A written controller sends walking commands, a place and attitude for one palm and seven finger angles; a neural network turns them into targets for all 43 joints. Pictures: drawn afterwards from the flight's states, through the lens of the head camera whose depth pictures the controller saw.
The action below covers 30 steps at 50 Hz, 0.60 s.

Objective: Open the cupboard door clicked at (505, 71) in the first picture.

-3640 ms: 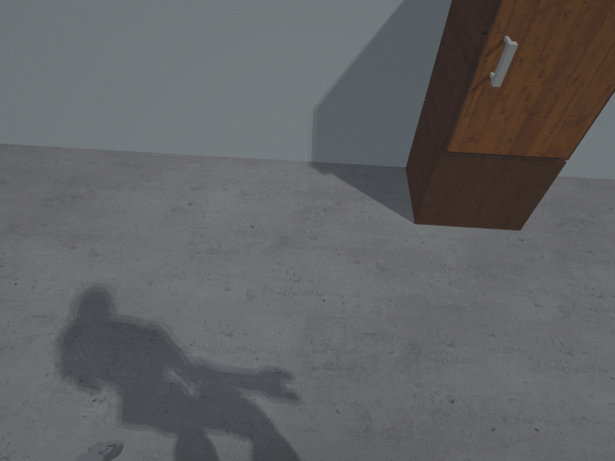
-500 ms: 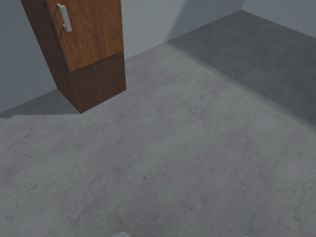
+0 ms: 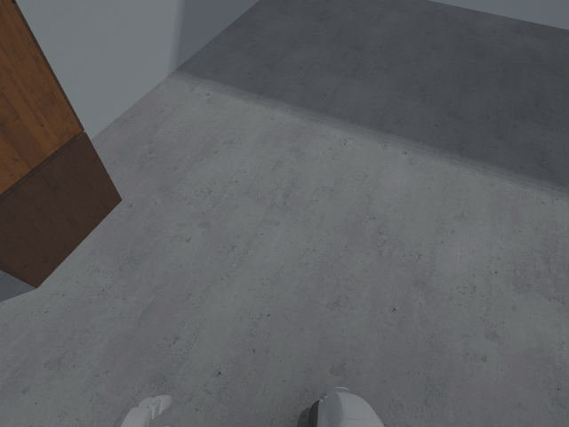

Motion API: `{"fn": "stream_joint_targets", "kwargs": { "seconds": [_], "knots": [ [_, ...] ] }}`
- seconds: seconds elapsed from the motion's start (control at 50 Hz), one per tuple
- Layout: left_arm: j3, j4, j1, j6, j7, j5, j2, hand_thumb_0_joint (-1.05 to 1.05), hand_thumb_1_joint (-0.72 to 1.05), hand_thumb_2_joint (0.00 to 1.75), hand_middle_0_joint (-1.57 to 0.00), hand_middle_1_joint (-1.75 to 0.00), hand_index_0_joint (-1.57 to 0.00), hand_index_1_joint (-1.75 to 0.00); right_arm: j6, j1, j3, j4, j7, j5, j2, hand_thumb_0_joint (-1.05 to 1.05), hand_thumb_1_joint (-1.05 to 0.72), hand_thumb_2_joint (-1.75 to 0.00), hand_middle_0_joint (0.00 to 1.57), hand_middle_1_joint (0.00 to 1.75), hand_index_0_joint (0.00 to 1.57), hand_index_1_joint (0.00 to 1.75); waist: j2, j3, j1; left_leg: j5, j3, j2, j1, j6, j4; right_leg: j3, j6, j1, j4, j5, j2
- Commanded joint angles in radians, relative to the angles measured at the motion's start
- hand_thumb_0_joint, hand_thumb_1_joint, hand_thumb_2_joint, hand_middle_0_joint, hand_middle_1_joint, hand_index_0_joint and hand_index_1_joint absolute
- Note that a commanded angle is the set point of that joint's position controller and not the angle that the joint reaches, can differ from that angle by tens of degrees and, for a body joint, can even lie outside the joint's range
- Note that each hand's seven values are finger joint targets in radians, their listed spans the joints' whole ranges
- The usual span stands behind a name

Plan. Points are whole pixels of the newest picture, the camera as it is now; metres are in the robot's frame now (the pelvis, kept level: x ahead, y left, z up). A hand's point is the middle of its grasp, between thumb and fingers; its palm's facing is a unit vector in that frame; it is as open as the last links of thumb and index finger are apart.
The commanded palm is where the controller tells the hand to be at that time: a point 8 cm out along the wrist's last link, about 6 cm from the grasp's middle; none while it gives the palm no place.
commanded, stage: walk to a spot facing it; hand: left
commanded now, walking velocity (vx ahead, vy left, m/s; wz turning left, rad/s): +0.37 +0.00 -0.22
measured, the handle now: out of the picture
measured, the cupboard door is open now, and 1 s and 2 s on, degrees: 0 0 0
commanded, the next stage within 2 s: turn to face it in 0.96 s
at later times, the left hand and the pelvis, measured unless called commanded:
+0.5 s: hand (171, 381) +0.22 +0.19 -0.18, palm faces +0.03 -0.98 -0.17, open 7.3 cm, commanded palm none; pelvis +0.24 +0.00 +0.00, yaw -3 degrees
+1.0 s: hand (208, 216) +0.56 +0.16 -0.17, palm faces -0.25 -0.95 -0.17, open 7.4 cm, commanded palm none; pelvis +0.44 +0.00 +0.00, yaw -15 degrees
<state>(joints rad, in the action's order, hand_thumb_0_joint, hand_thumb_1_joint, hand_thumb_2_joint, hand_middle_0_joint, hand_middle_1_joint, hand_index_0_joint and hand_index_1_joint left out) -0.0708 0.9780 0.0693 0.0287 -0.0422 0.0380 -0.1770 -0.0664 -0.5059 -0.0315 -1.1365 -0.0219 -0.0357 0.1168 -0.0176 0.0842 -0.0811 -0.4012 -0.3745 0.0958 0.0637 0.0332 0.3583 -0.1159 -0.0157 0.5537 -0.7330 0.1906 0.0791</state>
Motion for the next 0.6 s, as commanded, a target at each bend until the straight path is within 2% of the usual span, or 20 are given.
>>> {"fn": "stream_joint_targets", "kwargs": {
  "seconds": [0.0,0.02,0.04,0.06,0.08,0.1,0.12,0.14,0.18,0.22,0.3,0.42,0.44,0.46,0.48,0.5,0.52,0.54,0.56,0.58],
  "knots": [
    [-0.005,-0.032,0.091,-0.061,0.009,-0.002,-0.052,0.00,0.90,0.90,-0.20,-0.30,-0.20,-0.30,-0.009,-0.033,-0.035,0.028,-0.003,0.006,0.186,0.00,-0.90,-0.90,0.20,0.30,0.20,0.30,0.150,-0.078,0.108,0.994,0.081,0.239,0.000,-0.098,0.177,-0.095,-0.066,-0.236,0.155,0.049,-0.103],
    [-0.021,0.022,0.257,-0.074,0.016,0.002,-0.099,0.00,0.90,0.90,-0.20,-0.30,-0.20,-0.30,-0.010,-0.002,-0.035,0.038,0.002,0.015,0.194,0.00,-0.90,-0.90,0.20,0.30,0.20,0.30,0.125,-0.184,0.189,0.930,0.056,0.211,-0.119,-0.061,0.389,-0.071,-0.085,-0.502,0.209,-0.043,-0.091],
    [-0.046,0.059,0.386,-0.085,0.033,0.004,-0.209,0.00,0.90,0.90,-0.20,-0.30,-0.20,-0.30,-0.010,-0.026,-0.028,0.061,0.017,0.030,0.139,0.00,-0.90,-0.90,0.20,0.30,0.20,0.30,-0.064,-0.303,0.231,0.501,0.052,0.133,-0.431,-0.025,0.678,0.208,-0.161,-0.820,0.232,-0.056,0.138],
    [-0.059,0.086,0.473,-0.085,0.043,-0.019,-0.286,0.00,0.90,0.90,-0.20,-0.30,-0.20,-0.30,-0.013,0.012,-0.017,0.100,0.008,0.035,0.090,0.00,-0.90,-0.90,0.20,0.30,0.20,0.30,-0.168,-0.360,0.225,-0.192,0.155,-0.017,-0.681,0.011,0.980,0.607,-0.270,-0.951,0.312,-0.308,0.363],
    [-0.061,0.075,0.423,-0.083,0.048,-0.033,-0.299,0.00,0.90,0.90,-0.20,-0.30,-0.20,-0.30,-0.009,0.075,-0.023,0.109,0.009,0.036,0.111,0.00,-0.90,-0.90,0.20,0.30,0.20,0.30,-0.121,-0.350,0.221,-0.145,0.297,0.023,-0.705,-0.009,1.064,0.601,-0.277,-0.844,0.379,-0.246,0.375],
    [-0.046,0.051,0.331,-0.082,0.048,-0.031,-0.244,0.00,0.90,0.90,-0.20,-0.30,-0.20,-0.30,-0.006,0.114,-0.034,0.117,0.008,0.029,0.103,0.00,-0.90,-0.90,0.20,0.30,0.20,0.30,-0.073,-0.228,0.181,-0.049,0.325,0.052,-0.741,-0.009,1.081,0.539,-0.248,-0.718,0.413,-0.175,0.338],
    [-0.028,0.044,0.262,-0.087,0.051,-0.032,-0.181,0.00,0.90,0.90,-0.20,-0.30,-0.20,-0.30,0.001,0.143,-0.033,0.110,0.009,0.020,0.102,0.00,-0.90,-0.90,0.20,0.30,0.20,0.30,0.002,-0.127,0.144,0.025,0.342,0.091,-0.715,-0.010,1.021,0.433,-0.208,-0.553,0.436,-0.157,0.290],
    [-0.017,0.036,0.207,-0.093,0.055,-0.027,-0.140,0.00,0.90,0.90,-0.20,-0.30,-0.20,-0.30,0.015,0.126,-0.032,0.097,0.011,0.013,0.081,0.00,-0.90,-0.90,0.20,0.30,0.20,0.30,0.025,-0.062,0.101,0.063,0.341,0.111,-0.655,-0.010,0.954,0.342,-0.184,-0.410,0.475,-0.117,0.252],
    [-0.001,0.044,0.184,-0.107,0.056,-0.017,-0.097,0.00,0.90,0.90,-0.20,-0.30,-0.20,-0.30,0.035,0.062,-0.025,0.074,0.015,0.006,0.053,0.00,-0.90,-0.90,0.20,0.30,0.20,0.30,-0.026,-0.051,0.048,0.089,0.318,0.107,-0.593,0.004,0.846,0.225,-0.158,-0.305,0.505,-0.154,0.193],
    [-0.001,0.035,0.195,-0.113,0.055,-0.015,-0.075,0.00,0.90,0.90,-0.20,-0.30,-0.20,-0.30,0.045,0.070,-0.026,0.087,0.021,0.003,0.047,0.00,-0.90,-0.90,0.20,0.30,0.20,0.30,-0.075,-0.053,0.039,0.124,0.300,0.098,-0.589,0.015,0.752,0.175,-0.154,-0.290,0.513,-0.160,0.159],
    [0.004,0.052,0.223,-0.117,0.050,-0.016,-0.097,0.00,0.90,0.90,-0.20,-0.30,-0.20,-0.30,0.039,0.222,-0.030,0.149,0.042,0.007,0.072,0.00,-0.90,-0.90,0.20,0.30,0.20,0.30,-0.114,0.000,0.064,0.205,0.290,0.093,-0.613,0.019,0.545,0.176,-0.156,-0.299,0.543,-0.054,0.148],
    [-0.003,0.075,0.285,-0.111,0.050,-0.014,-0.155,0.00,0.90,0.90,-0.20,-0.30,-0.20,-0.30,0.017,0.391,-0.028,0.212,0.060,0.011,0.111,0.00,-0.90,-0.90,0.20,0.30,0.20,0.30,-0.083,0.037,0.102,0.195,0.245,0.040,-0.544,-0.010,0.309,0.198,-0.137,-0.410,0.502,-0.085,0.176],
    [-0.004,0.079,0.291,-0.109,0.051,-0.013,-0.159,0.00,0.90,0.90,-0.20,-0.30,-0.20,-0.30,0.014,0.378,-0.031,0.211,0.058,0.011,0.122,0.00,-0.90,-0.90,0.20,0.30,0.20,0.30,-0.060,0.031,0.093,0.180,0.237,0.031,-0.495,-0.016,0.266,0.199,-0.132,-0.418,0.465,-0.122,0.177],
    [-0.007,0.080,0.275,-0.109,0.051,-0.015,-0.164,0.00,0.90,0.90,-0.20,-0.30,-0.20,-0.30,0.007,0.313,-0.036,0.192,0.052,0.007,0.138,0.00,-0.90,-0.90,0.20,0.30,0.20,0.30,-0.029,0.005,0.052,0.186,0.215,0.007,-0.387,-0.022,0.209,0.168,-0.118,-0.407,0.373,-0.213,0.162],
    [-0.007,0.076,0.269,-0.106,0.050,-0.020,-0.158,0.00,0.90,0.90,-0.20,-0.30,-0.20,-0.30,0.000,0.190,-0.042,0.151,0.042,0.003,0.172,0.00,-0.90,-0.90,0.20,0.30,0.20,0.30,0.024,-0.057,0.001,0.212,0.216,-0.012,-0.193,-0.034,0.148,0.115,-0.090,-0.348,0.193,-0.289,0.106],
    [-0.004,0.062,0.297,-0.102,0.043,-0.027,-0.107,0.00,0.90,0.90,-0.20,-0.30,-0.20,-0.30,-0.008,0.044,-0.066,0.114,0.029,-0.012,0.271,0.00,-0.90,-0.90,0.20,0.30,0.20,0.30,0.217,-0.161,-0.046,0.156,0.454,0.167,0.035,-0.095,0.064,0.043,-0.038,-0.182,-0.090,-0.129,0.008],
    [0.007,0.040,0.315,-0.104,0.034,-0.032,-0.073,0.00,0.90,0.90,-0.20,-0.30,-0.20,-0.30,-0.001,-0.044,-0.083,0.094,0.026,-0.010,0.363,0.00,-0.90,-0.90,0.20,0.30,0.20,0.30,0.442,-0.222,-0.049,0.113,0.768,0.390,0.144,-0.179,-0.084,0.003,-0.010,0.014,-0.399,0.368,-0.101],
    [0.003,0.030,0.255,-0.094,0.043,-0.022,-0.105,0.00,0.90,0.90,-0.20,-0.30,-0.20,-0.30,0.008,-0.014,-0.074,0.095,0.014,0.002,0.329,0.00,-0.90,-0.90,0.20,0.30,0.20,0.30,0.344,-0.199,-0.051,-0.032,0.798,0.410,0.057,-0.178,-0.133,0.115,-0.022,0.054,-0.539,0.360,-0.057],
    [-0.002,0.027,0.200,-0.095,0.036,-0.022,-0.093,0.00,0.90,0.90,-0.20,-0.30,-0.20,-0.30,0.006,0.067,-0.063,0.119,0.011,0.006,0.279,0.00,-0.90,-0.90,0.20,0.30,0.20,0.30,0.216,-0.097,-0.026,-0.072,0.735,0.383,-0.054,-0.174,-0.149,0.125,-0.026,0.108,-0.583,0.263,-0.014],
    [-0.003,0.038,0.188,-0.091,0.026,-0.016,-0.077,0.00,0.90,0.90,-0.20,-0.30,-0.20,-0.30,0.000,0.128,-0.048,0.136,0.010,0.004,0.227,0.00,-0.90,-0.90,0.20,0.30,0.20,0.30,0.134,-0.019,0.006,-0.062,0.638,0.342,-0.157,-0.150,-0.170,0.132,-0.020,0.101,-0.577,0.181,0.020]
  ]
}}
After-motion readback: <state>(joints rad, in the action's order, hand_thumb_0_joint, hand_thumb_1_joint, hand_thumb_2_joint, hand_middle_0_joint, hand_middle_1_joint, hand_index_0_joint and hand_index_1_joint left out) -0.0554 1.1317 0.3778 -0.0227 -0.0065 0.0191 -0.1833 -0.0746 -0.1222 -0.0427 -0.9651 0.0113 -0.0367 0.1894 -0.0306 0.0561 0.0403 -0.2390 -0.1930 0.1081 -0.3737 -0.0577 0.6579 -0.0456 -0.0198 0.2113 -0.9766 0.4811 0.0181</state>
